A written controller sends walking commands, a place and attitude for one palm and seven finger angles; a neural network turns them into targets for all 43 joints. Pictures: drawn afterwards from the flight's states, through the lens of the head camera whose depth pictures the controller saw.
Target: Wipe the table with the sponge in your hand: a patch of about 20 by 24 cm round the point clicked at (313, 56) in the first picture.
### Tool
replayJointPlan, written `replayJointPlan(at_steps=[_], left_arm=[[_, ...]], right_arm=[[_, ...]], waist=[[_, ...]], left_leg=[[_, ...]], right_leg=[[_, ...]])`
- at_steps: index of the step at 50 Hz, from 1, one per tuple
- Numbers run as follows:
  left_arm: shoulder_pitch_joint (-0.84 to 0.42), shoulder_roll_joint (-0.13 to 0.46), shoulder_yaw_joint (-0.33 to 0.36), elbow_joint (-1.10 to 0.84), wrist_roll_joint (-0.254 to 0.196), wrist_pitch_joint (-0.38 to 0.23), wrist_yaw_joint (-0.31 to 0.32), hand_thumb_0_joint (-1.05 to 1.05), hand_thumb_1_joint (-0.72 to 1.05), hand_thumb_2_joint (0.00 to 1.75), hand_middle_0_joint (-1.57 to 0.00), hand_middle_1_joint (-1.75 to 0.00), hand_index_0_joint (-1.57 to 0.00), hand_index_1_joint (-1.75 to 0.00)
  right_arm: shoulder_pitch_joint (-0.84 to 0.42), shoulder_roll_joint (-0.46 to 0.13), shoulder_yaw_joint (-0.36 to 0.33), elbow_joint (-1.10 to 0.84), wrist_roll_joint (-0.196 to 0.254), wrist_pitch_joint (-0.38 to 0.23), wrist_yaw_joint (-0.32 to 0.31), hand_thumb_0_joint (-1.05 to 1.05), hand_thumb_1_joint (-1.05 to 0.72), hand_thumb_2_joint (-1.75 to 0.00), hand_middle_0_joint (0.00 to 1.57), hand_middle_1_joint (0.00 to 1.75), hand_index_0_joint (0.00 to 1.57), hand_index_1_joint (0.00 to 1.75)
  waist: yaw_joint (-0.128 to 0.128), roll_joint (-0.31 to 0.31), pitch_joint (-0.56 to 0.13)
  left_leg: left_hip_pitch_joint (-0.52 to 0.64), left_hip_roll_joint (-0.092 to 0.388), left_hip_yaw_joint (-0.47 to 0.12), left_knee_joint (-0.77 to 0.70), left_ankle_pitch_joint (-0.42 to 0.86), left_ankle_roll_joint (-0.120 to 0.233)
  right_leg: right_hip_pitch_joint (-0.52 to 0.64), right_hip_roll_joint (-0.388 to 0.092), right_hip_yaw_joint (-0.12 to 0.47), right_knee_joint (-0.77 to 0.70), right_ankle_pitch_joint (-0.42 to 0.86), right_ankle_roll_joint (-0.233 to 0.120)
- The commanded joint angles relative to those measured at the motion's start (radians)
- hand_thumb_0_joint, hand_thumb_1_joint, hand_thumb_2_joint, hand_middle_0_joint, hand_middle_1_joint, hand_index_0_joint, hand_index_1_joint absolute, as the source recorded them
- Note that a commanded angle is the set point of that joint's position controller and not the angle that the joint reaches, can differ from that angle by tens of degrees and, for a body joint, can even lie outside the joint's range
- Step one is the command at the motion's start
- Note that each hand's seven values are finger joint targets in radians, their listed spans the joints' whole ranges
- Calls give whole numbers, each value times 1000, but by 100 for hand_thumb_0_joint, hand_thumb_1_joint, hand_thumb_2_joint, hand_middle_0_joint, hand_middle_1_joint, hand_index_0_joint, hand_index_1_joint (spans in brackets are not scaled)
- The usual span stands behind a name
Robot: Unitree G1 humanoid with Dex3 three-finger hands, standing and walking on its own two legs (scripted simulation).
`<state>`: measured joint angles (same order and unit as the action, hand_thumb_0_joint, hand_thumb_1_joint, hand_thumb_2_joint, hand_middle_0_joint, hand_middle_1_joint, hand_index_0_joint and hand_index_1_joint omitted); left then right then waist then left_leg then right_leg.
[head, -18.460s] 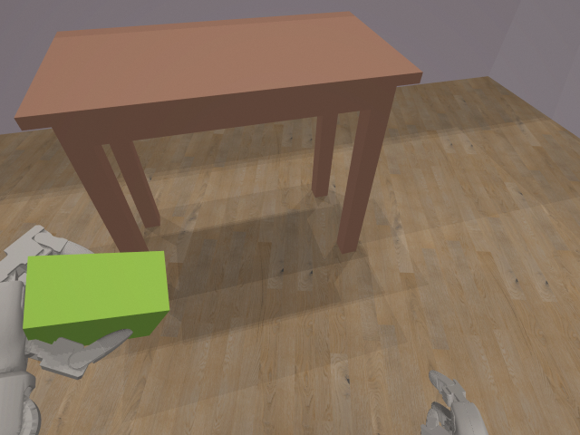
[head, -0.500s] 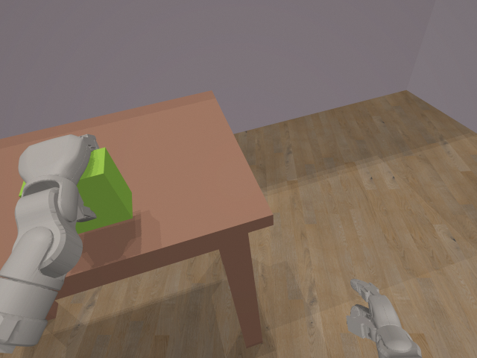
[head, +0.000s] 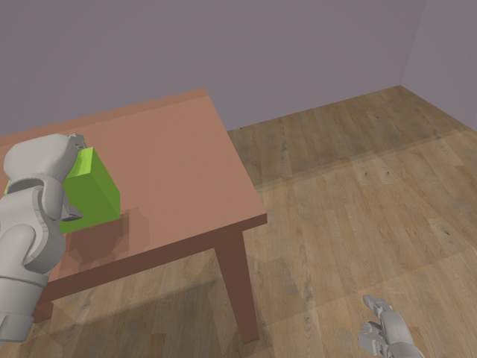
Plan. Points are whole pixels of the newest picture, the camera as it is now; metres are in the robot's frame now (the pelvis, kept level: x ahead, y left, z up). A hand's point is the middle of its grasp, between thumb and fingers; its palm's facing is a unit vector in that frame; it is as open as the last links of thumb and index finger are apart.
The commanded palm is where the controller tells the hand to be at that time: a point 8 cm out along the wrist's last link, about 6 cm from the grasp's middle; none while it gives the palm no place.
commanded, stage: move the sponge above the wiping area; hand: left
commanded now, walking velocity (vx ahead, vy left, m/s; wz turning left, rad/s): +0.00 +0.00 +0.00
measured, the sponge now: (75, 200) +0.30 +0.32 +0.14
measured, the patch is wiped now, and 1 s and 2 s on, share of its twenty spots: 0.00 0.00 0.00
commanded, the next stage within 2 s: lower the sponge onto the table in 1.52 s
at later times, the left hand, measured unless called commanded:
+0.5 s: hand (60, 182) +0.30 +0.33 +0.18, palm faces +0.04 +0.02 -1.00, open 10.3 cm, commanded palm +0.26 +0.33 +0.26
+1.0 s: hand (64, 181) +0.30 +0.32 +0.18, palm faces +0.05 +0.02 -1.00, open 10.3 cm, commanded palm +0.26 +0.33 +0.26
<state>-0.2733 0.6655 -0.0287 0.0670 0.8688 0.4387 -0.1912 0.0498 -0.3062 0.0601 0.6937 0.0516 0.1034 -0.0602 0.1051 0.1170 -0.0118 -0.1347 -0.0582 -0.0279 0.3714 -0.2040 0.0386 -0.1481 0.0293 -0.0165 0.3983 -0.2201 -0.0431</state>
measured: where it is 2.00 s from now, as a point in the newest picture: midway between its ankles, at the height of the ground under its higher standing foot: outside the picture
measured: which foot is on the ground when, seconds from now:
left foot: down 0.00-1.00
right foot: down 0.00-1.00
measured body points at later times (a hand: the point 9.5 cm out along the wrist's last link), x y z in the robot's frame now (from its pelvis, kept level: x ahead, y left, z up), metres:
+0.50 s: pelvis +0.00 +0.00 +0.00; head +0.00 -0.04 +0.45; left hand +0.29 +0.32 +0.24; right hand +0.23 -0.21 -0.10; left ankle +0.00 +0.10 -0.74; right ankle +0.00 -0.09 -0.74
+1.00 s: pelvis +0.00 +0.01 +0.00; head -0.01 -0.03 +0.45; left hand +0.29 +0.32 +0.23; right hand +0.24 -0.20 -0.09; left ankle +0.00 +0.10 -0.74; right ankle +0.00 -0.09 -0.74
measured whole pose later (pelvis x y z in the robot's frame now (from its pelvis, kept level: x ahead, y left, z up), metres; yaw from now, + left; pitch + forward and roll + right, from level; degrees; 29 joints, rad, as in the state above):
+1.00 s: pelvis +0.00 +0.01 +0.00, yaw +1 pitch -2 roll +0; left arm -0.29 0.67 -0.04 0.03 0.87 0.36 -0.22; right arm 0.04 -0.29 0.07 0.67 0.05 0.09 -0.07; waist 0.12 0.10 -0.01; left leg -0.15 -0.07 -0.04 0.38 -0.21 0.05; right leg -0.14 0.02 -0.03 0.39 -0.22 -0.03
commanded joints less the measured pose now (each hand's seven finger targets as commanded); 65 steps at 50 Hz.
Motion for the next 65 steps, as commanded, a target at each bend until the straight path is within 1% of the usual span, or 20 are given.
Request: replayJointPlan(at_steps=[1,10,12,16,21,27,30,34,37,39,43,47,49,52,53,57,58,62,63,65], left_arm=[[-403,324,175,-159,45,-33,41,0,10,130,-120,-160,-120,-160],[-319,384,259,-137,32,-50,50,0,10,130,-120,-160,-120,-160],[-330,371,243,-182,25,-41,44,0,10,130,-120,-160,-120,-160],[-341,352,210,-123,28,-32,27,0,10,130,-120,-160,-120,-160],[-403,320,170,-199,36,-64,21,0,10,130,-120,-160,-120,-160],[-379,390,261,-212,37,-65,54,0,10,130,-120,-160,-120,-160],[-308,365,262,-226,21,-48,65,0,10,130,-120,-160,-120,-160],[-287,341,229,-154,15,5,46,0,10,130,-120,-160,-120,-160],[-326,318,185,-174,20,25,11,0,10,130,-120,-160,-120,-160],[-360,304,154,-153,30,11,-5,0,10,130,-120,-160,-120,-160],[-454,289,121,-244,42,-45,-12,0,10,130,-120,-160,-120,-160],[-426,360,215,-228,46,-77,29,0,10,130,-120,-160,-120,-160],[-438,344,213,-227,44,-86,54,0,10,130,-120,-160,-120,-160],[-386,374,261,-220,35,-49,79,0,10,130,-120,-160,-120,-160],[-368,338,233,-184,39,-31,77,0,10,130,-120,-160,-120,-160],[-311,325,212,-174,24,40,40,0,10,130,-120,-160,-120,-160],[-337,279,156,-204,27,44,23,0,10,130,-120,-160,-120,-160],[-287,298,170,-262,25,46,-19,0,10,130,-120,-160,-120,-160],[-318,259,125,-272,30,35,-24,0,10,130,-120,-160,-120,-160],[-320,311,168,-260,37,10,-18,0,10,130,-120,-160,-120,-160]], right_arm=[[-205,-88,-31,-174,-2,-59,-19,0,-90,-90,20,30,20,30],[-195,-93,-35,-169,-6,-50,-7,0,-90,-90,20,30,20,30],[-212,-91,-33,-185,-3,-48,-6,0,-90,-90,20,30,20,30],[-198,-96,-32,-175,-1,-47,-12,0,-90,-90,20,30,20,30],[-192,-85,-34,-182,-1,-62,-20,0,-90,-90,20,30,20,30],[-209,-86,-29,-182,-4,-56,-11,0,-90,-90,20,30,20,30],[-213,-82,-32,-182,-8,-50,2,0,-90,-90,20,30,20,30],[-216,-85,-26,-172,-1,-36,7,0,-90,-90,20,30,20,30],[-236,-89,-25,-196,5,-37,-1,0,-90,-90,20,30,20,30],[-213,-89,-24,-183,4,-43,-6,0,-90,-90,20,30,20,30],[-208,-76,-19,-199,5,-66,-18,0,-90,-90,20,30,20,30],[-204,-79,-22,-191,-2,-64,-20,0,-90,-90,20,30,20,30],[-191,-69,-24,-171,-5,-64,-11,0,-90,-90,20,30,20,30],[-227,-77,-22,-184,-6,-53,3,0,-90,-90,20,30,20,30],[-219,-72,-18,-174,-7,-55,9,0,-90,-90,20,30,20,30],[-248,-85,-23,-192,4,-33,15,0,-90,-90,20,30,20,30],[-245,-81,-17,-196,6,-38,17,0,-90,-90,20,30,20,30],[-246,-83,-22,-210,8,-35,10,0,-90,-90,20,30,20,30],[-240,-75,-16,-209,8,-43,6,0,-90,-90,20,30,20,30],[-223,-83,-22,-199,2,-42,-3,0,-90,-90,20,30,20,30]], waist=[[-9,-62,-236],[15,-60,-246],[9,-4,-264],[-8,-76,-214],[-18,-37,-253],[17,-1,-277],[34,-21,-282],[16,-73,-239],[1,-43,-227],[-17,-79,-222],[-24,-39,-266],[4,7,-261],[7,-9,-282],[35,31,-280],[33,-28,-274],[27,-25,-247],[14,-44,-269],[6,-35,-265],[-5,-75,-257],[-3,-83,-237]], left_leg=[[-6,-5,-2,-30,232,3],[-29,-1,-4,-20,277,-4],[-19,-3,-5,-16,287,-5],[-30,-2,-3,-20,245,0],[20,-3,-13,-16,281,3],[-1,-1,-22,-18,309,-8],[-6,3,-17,-18,338,-10],[-39,9,-13,-31,288,-13],[-26,6,-10,-22,258,-6],[-16,7,-11,-21,255,-1],[26,3,-18,-13,254,3],[16,6,-31,-24,267,-4],[23,7,-31,-27,307,-12],[-11,5,-31,-28,323,-19],[-24,8,-20,-26,336,-22],[-39,11,-22,-33,293,-16],[-27,11,-16,-27,313,-16],[-3,16,-23,-19,310,-4],[0,12,-17,-13,306,-1],[0,14,-25,-25,265,-1]], right_leg=[[142,-11,40,-38,176,-9],[178,-14,56,-21,242,-13],[177,-11,65,-18,242,-20],[143,-13,42,-33,209,-7],[133,-9,31,-36,211,-11],[168,-6,56,-23,228,-29],[191,-14,48,-11,260,-21],[170,-10,39,-16,223,-17],[133,-8,48,-28,198,-17],[124,-10,29,-31,196,-10],[113,-11,23,-33,159,-14],[126,-1,37,-40,154,-29],[151,-4,27,-31,180,-27],[174,-3,53,-23,207,-38],[180,-13,36,-10,222,-33],[159,-4,48,-22,206,-29],[163,-14,28,-10,221,-22],[138,-4,38,-19,219,-19],[134,-11,22,-13,214,-13],[118,-7,22,-27,174,-11]])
